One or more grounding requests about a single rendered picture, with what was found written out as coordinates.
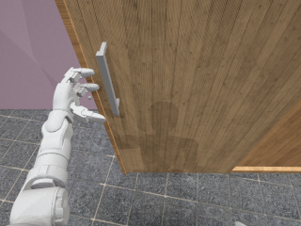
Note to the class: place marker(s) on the left robot upper arm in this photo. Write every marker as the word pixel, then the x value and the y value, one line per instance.
pixel 48 206

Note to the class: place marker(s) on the left robot forearm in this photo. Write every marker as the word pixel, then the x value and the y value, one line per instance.
pixel 50 168

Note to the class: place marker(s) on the robot left hand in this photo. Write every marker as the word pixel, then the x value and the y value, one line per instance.
pixel 65 95

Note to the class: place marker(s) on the wardrobe door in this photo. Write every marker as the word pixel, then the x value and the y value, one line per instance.
pixel 199 82
pixel 281 146

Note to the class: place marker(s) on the handle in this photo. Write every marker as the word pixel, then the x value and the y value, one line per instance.
pixel 101 59

